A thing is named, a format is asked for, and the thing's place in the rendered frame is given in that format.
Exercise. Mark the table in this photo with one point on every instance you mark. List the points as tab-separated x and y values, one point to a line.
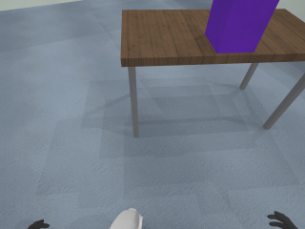
177	38

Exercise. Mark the left robot thigh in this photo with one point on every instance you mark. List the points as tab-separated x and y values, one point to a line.
128	219

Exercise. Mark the carton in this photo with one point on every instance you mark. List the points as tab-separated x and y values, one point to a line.
236	26

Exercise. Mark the right robot hand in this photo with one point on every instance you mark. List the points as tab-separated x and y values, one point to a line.
287	224

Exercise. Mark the left robot hand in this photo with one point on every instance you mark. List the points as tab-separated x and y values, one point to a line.
39	224

